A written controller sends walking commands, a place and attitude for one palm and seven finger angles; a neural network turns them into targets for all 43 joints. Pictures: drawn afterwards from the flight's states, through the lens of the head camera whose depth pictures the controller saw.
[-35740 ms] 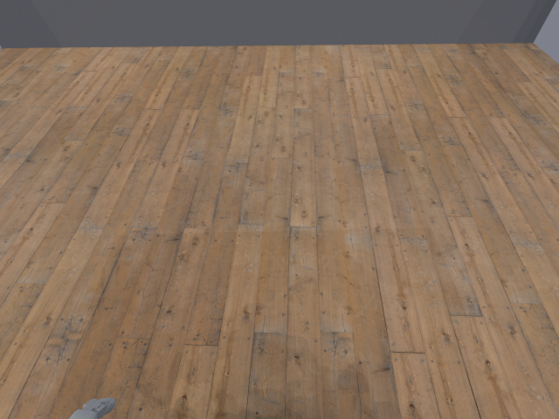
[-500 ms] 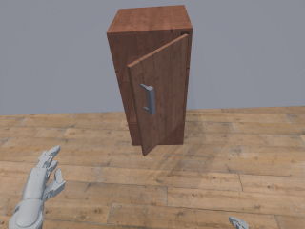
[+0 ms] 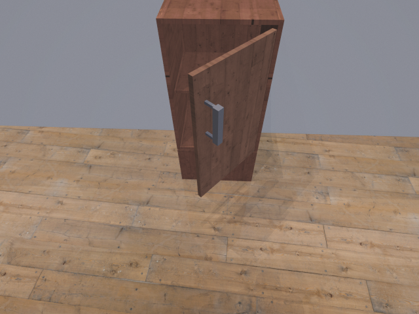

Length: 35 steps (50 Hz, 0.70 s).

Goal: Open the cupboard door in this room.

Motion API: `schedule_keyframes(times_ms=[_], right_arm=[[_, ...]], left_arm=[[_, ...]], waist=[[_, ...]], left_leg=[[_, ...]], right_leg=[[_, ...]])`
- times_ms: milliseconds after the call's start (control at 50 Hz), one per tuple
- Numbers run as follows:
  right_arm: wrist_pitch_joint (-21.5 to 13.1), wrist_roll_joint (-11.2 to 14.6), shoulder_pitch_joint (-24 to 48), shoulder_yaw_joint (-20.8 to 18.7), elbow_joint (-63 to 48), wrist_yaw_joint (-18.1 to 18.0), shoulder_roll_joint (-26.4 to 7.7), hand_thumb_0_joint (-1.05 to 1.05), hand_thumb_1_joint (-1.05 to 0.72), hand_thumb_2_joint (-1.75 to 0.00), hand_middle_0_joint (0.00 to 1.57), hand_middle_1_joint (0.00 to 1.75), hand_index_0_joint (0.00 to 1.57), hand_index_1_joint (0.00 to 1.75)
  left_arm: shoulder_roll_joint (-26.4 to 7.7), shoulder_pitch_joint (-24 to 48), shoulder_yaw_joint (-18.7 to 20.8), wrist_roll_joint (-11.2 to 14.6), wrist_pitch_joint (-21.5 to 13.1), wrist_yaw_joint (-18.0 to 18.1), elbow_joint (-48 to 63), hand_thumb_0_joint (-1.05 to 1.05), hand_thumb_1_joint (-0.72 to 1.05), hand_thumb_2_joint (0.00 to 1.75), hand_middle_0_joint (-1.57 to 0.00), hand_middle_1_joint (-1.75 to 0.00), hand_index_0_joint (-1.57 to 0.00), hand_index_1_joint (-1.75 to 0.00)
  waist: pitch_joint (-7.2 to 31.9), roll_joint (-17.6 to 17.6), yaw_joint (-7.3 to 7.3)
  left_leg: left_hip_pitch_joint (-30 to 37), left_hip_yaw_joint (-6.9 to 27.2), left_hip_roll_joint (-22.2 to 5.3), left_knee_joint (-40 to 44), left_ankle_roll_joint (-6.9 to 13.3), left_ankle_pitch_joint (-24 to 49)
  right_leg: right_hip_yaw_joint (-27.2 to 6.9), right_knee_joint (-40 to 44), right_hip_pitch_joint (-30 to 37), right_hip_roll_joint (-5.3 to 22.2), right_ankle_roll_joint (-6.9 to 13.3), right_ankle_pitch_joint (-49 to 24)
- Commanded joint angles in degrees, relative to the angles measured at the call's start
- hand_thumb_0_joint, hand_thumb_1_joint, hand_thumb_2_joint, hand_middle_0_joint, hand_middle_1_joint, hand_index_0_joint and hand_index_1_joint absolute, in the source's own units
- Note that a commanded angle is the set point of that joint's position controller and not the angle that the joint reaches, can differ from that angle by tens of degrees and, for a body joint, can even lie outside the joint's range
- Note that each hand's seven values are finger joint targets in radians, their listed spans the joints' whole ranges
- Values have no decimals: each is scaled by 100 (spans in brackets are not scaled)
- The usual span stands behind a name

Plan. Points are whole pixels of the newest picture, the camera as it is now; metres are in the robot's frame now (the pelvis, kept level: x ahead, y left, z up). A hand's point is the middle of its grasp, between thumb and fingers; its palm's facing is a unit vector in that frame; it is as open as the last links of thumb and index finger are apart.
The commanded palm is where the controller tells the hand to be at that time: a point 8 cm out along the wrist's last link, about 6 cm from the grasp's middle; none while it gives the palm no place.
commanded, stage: let the arm hang, fingers relaxed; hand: left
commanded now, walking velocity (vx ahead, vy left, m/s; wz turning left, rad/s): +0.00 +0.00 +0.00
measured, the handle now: (212, 122) +0.64 +0.03 -0.06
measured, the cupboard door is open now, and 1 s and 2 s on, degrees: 48 48 48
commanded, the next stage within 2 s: look to check the result in 0.48 s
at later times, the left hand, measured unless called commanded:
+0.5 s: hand out of the picture +0.00 +0.17 -0.18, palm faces +0.01 -0.98 -0.19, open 7.3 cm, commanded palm none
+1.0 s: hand out of the picture -0.01 +0.16 -0.18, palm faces +0.02 -0.98 -0.18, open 7.4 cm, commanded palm none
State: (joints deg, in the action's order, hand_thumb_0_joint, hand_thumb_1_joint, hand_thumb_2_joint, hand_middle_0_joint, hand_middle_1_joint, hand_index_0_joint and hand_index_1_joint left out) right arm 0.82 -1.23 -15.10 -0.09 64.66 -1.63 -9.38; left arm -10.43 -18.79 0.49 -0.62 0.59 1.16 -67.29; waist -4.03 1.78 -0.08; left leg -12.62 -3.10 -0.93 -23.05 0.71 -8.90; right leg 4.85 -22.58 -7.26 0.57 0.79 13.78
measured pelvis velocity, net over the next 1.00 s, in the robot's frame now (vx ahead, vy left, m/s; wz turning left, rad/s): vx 0.00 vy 0.00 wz -0.01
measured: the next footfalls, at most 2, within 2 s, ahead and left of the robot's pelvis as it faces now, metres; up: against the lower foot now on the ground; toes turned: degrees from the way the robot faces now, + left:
none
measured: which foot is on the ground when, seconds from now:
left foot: down 0.00-1.00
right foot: down 0.00-1.00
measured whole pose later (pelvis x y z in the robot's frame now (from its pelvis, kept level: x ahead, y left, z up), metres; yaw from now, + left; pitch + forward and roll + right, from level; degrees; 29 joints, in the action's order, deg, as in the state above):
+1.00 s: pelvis +0.00 +0.00 +0.00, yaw +0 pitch -2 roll +0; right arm 0.1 -1.3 -15.3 -0.6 65.8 -1.9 -7.6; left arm -6.8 -16.7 0.4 -0.7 -0.6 1.7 -66.5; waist -2.9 0.9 -0.7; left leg -12.2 -3.8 -0.6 -22.9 0.8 -9.2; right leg 4.2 -23.7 -7.6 1.0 0.6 14.6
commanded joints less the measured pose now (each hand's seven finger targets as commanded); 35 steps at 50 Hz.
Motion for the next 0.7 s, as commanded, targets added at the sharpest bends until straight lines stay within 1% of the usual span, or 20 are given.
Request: schedule_keyframes(times_ms=[0, 20, 40, 100, 120, 140, 160, 220, 260, 320, 380, 400, 440, 460, 520, 540, 580, 600, 640, 680], right_arm=[[-57, 0, -331, -52, -66, -28, -480, 0, -90, -90, 20, 30, 20, 30], [-57, 1, -354, -50, -36, -29, -451, 0, -90, -90, 20, 30, 20, 30], [-55, 10, -368, -53, -23, -24, -443, 0, -90, -90, 20, 30, 20, 30], [-59, -7, -401, -56, 26, -21, -351, 0, -90, -90, 20, 30, 20, 30], [-60, -11, -435, -54, 36, -22, -338, 0, -90, -90, 20, 30, 20, 30], [-53, -5, -445, -67, 36, -22, -327, 0, -90, -90, 20, 30, 20, 30], [-45, -21, -439, -62, 49, -19, -297, 0, -90, -90, 20, 30, 20, 30], [-61, -28, -488, -69, 48, -22, -253, 0, -90, -90, 20, 30, 20, 30], [-68, -21, -523, -78, 47, -24, -219, 0, -90, -90, 20, 30, 20, 30], [-78, -25, -562, -84, 34, -30, -209, 0, -90, -90, 20, 30, 20, 30], [-86, -23, -577, -90, 24, -34, -205, 0, -90, -90, 20, 30, 20, 30], [-95, -16, -602, -95, 24, -34, -197, 0, -90, -90, 20, 30, 20, 30], [-94, -7, -600, -105, 16, -35, -210, 0, -90, -90, 20, 30, 20, 30], [-98, -8, -614, -101, 25, -34, -198, 0, -90, -90, 20, 30, 20, 30], [-105, -3, -613, -97, 36, -39, -202, 0, -90, -90, 20, 30, 20, 30], [-104, 4, -623, -104, 27, -38, -203, 0, -90, -90, 20, 30, 20, 30], [-94, -3, -585, -90, 47, -39, -195, 0, -90, -90, 20, 30, 20, 30], [-99, -5, -608, -93, 53, -41, -199, 0, -90, -90, 20, 30, 20, 30], [-97, 10, -578, -95, 29, -44, -213, 0, -90, -90, 20, 30, 20, 30], [-99, -1, -573, -94, 53, -42, -208, 0, -90, -90, 20, 30, 20, 30]], left_arm=[[-464, -74, 40, 21, -107, 59, 137, 0, 90, 90, -20, -30, -20, -30], [-444, -75, 40, 19, -99, 66, 133, 0, 90, 90, -20, -30, -20, -30], [-471, -113, 48, 17, -101, 73, 134, 0, 90, 90, -20, -30, -20, -30], [-411, -97, 57, 14, -95, 81, 123, 0, 90, 90, -20, -30, -20, -30], [-399, -89, 62, 14, -96, 83, 126, 0, 90, 90, -20, -30, -20, -30], [-385, -116, 69, 9, -94, 90, 140, 0, 90, 90, -20, -30, -20, -30], [-359, -91, 73, 8, -86, 91, 141, 0, 90, 90, -20, -30, -20, -30], [-332, -85, 92, 7, -91, 90, 179, 0, 90, 90, -20, -30, -20, -30], [-328, -96, 100, 7, -94, 94, 175, 0, 90, 90, -20, -30, -20, -30], [-304, -100, 104, 10, -97, 87, 203, 0, 90, 90, -20, -30, -20, -30], [-278, -120, 111, 7, -103, 90, 214, 0, 90, 90, -20, -30, -20, -30], [-292, -133, 117, 8, -109, 88, 213, 0, 90, 90, -20, -30, -20, -30], [-278, -168, 112, 6, -121, 98, 211, 0, 90, 90, -20, -30, -20, -30], [-281, -138, 116, 6, -124, 98, 215, 0, 90, 90, -20, -30, -20, -30], [-262, -157, 110, 11, -129, 100, 208, 0, 90, 90, -20, -30, -20, -30], [-283, -193, 118, 7, -141, 108, 213, 0, 90, 90, -20, -30, -20, -30], [-251, -177, 97, 16, -133, 107, 184, 0, 90, 90, -20, -30, -20, -30], [-249, -181, 105, 13, -132, 105, 185, 0, 90, 90, -20, -30, -20, -30], [-257, -228, 104, 10, -137, 109, 180, 0, 90, 90, -20, -30, -20, -30], [-253, -202, 98, 13, -142, 108, 177, 0, 90, 90, -20, -30, -20, -30]], waist=[[-11, -289, -63], [-91, -229, -70], [-41, -202, -41], [-137, -209, -49], [-118, -266, -52], [-176, -252, -36], [-260, -164, -48], [-227, -54, -44], [-176, -150, -34], [-183, -3, -41], [-165, -72, -35], [-87, -97, -39], [-60, -188, -31], [-39, -240, -51], [-53, -131, -53], [-14, -220, -40], [-124, -178, -58], [-84, -70, -67], [-89, -160, -45], [-62, -198, -67]], left_leg=[[255, 526, -511, 519, 78, -60], [213, 538, -508, 558, 78, -116], [203, 531, -497, 546, 80, -135], [134, 512, -475, 580, 69, -223], [116, 529, -463, 576, 71, -236], [67, 519, -455, 559, 71, -314], [19, 511, -440, 585, 61, -421], [-31, 530, -429, 615, 60, -434], [-41, 531, -441, 603, 66, -409], [-56, 543, -442, 612, 67, -403], [-33, 556, -444, 591, 77, -340], [18, 547, -450, 576, 79, -239], [88, 539, -458, 525, 92, -144], [109, 530, -465, 526, 89, -99], [137, 524, -461, 501, 89, 7], [157, 505, -462, 453, 93, 103], [162, 508, -456, 465, 85, 58], [163, 502, -460, 480, 80, 59], [184, 519, -458, 453, 89, 66], [214, 508, -459, 451, 83, 97]], right_leg=[[-512, 586, -460, 566, 131, 39], [-525, 574, -494, 561, 134, 79], [-522, 578, -469, 567, 132, 126], [-510, 534, -523, 569, 124, 156], [-521, 517, -510, 557, 126, 155], [-509, 538, -551, 552, 126, 262], [-516, 541, -609, 556, 131, 338], [-529, 471, -579, 539, 136, 244], [-504, 436, -539, 539, 133, 219], [-526, 414, -549, 527, 136, 161], [-513, 403, -529, 527, 137, 108], [-517, 392, -501, 537, 136, 54], [-515, 408, -525, 541, 136, 31], [-523, 405, -507, 551, 135, 6], [-536, 407, -514, 548, 128, -68], [-518, 422, -474, 554, 130, -105], [-523, 435, -557, 558, 130, -58], [-524, 428, -521, 555, 128, -67], [-528, 450, -534, 549, 127, -57], [-522, 451, -520, 564, 127, -77]])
